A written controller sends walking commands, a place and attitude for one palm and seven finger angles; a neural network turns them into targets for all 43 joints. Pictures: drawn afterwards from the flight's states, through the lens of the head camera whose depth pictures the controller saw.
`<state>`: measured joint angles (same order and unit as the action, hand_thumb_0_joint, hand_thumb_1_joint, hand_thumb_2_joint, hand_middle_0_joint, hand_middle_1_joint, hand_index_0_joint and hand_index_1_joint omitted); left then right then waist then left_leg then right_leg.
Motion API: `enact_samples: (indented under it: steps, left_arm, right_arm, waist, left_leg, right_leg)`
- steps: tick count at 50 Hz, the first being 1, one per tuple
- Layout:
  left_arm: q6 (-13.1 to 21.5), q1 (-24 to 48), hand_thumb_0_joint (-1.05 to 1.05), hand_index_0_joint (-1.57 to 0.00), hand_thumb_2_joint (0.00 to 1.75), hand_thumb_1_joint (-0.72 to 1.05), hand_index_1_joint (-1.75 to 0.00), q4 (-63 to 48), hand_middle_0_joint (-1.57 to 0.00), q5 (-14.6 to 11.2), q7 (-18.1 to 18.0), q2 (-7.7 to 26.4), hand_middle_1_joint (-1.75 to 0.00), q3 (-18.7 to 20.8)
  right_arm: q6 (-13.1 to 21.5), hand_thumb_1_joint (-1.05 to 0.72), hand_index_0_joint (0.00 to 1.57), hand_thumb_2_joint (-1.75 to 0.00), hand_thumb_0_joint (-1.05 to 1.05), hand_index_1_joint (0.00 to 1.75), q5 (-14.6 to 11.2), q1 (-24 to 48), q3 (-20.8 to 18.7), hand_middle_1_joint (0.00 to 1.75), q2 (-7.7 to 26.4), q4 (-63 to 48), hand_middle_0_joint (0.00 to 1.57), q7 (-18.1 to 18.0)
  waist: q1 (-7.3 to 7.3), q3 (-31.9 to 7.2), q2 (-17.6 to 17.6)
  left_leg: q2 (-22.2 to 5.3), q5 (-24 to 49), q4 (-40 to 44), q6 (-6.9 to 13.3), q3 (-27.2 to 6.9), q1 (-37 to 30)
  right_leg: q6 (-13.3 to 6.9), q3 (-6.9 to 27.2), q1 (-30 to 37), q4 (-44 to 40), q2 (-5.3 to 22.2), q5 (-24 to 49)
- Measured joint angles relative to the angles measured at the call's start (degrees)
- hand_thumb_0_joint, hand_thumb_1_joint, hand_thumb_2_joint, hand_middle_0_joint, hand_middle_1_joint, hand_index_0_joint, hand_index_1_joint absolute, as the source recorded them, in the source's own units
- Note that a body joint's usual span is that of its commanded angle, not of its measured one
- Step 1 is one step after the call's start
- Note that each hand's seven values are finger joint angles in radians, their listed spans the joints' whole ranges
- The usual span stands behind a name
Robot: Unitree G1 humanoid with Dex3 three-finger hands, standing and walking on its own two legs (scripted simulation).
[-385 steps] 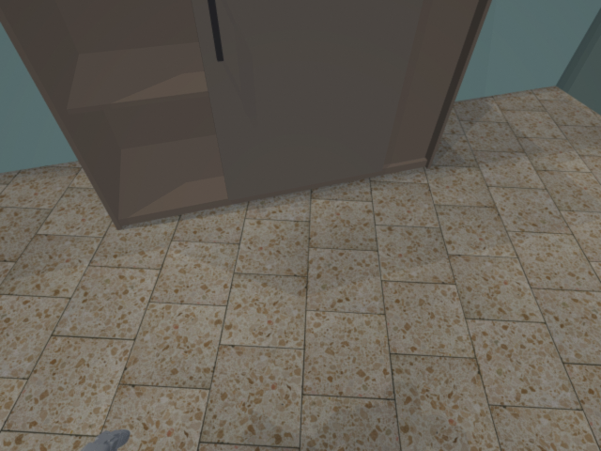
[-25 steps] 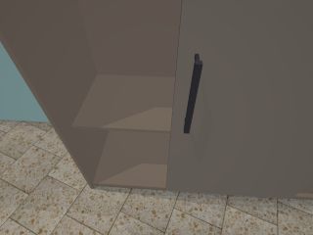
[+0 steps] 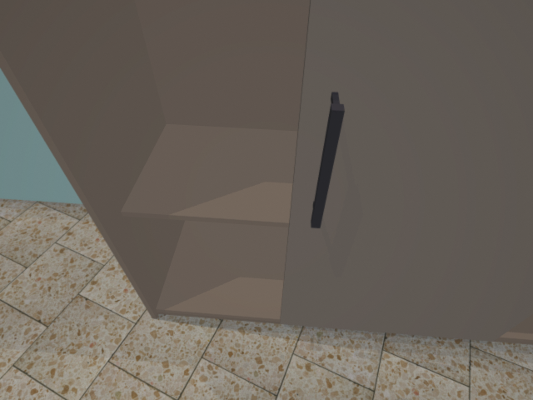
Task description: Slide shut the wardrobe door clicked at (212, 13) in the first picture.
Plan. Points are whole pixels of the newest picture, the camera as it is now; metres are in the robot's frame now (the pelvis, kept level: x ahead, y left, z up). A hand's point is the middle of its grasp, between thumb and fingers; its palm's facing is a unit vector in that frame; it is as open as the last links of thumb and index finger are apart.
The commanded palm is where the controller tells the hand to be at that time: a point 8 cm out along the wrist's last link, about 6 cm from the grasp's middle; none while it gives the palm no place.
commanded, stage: look again from close up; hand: right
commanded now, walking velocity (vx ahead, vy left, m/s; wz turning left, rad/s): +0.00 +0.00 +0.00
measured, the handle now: (324, 168) +0.50 -0.07 +0.08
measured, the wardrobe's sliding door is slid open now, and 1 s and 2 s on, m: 0.48 0.48 0.48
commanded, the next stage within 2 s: raise the hand with hooked fingers in 1.08 s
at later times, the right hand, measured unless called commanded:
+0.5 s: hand out of the picture -0.03 -0.13 -0.18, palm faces +0.04 +0.99 -0.15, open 7.4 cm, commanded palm none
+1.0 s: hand out of the picture -0.02 -0.12 -0.18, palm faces +0.05 +0.99 -0.16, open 7.4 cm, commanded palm none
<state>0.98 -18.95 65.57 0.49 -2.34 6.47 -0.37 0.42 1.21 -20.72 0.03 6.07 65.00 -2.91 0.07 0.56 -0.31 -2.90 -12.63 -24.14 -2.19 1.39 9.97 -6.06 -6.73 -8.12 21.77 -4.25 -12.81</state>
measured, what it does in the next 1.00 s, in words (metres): stands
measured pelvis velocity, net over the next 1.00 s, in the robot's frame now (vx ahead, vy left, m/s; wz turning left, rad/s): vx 0.00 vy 0.03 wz -0.01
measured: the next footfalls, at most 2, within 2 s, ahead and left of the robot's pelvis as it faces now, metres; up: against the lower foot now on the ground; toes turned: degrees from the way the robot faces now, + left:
none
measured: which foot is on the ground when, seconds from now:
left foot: down 0.00-1.00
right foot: down 0.00-1.00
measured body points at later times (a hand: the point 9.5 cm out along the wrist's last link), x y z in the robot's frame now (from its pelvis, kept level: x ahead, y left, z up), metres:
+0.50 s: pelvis +0.00 +0.01 +0.00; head +0.01 +0.01 +0.45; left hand -0.02 +0.22 -0.16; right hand -0.03 -0.19 -0.16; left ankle +0.00 +0.14 -0.74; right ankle +0.00 -0.04 -0.74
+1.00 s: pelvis +0.00 +0.03 +0.00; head +0.00 +0.03 +0.45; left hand -0.02 +0.24 -0.16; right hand -0.02 -0.17 -0.16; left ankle +0.00 +0.14 -0.74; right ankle +0.00 -0.04 -0.74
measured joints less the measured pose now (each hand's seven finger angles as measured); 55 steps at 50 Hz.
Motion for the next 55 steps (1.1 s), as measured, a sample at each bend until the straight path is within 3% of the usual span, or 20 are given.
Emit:
enact_samples:
  steps: [55]
  left_arm:
    - [0.0,0.5,0.0,-0.2,0.89,0.91,-0.29,0.5,-0.2,0.1,0.0,0.4,-0.3,-0.3]
  right_arm:
    - [0.5,-0.91,0.2,-0.9,0.01,0.3,-0.2,1.2,0.0,0.29,0.1,0.3,0.2,0.5]
  waist:
    - [-0.04,0.0,0.5]
  left_leg:
    - [2.2,0.1,1.3,2.6,1.5,-1.1]
  right_leg:
    - [2.7,1.4,0.5,-0.4,2.3,0.3]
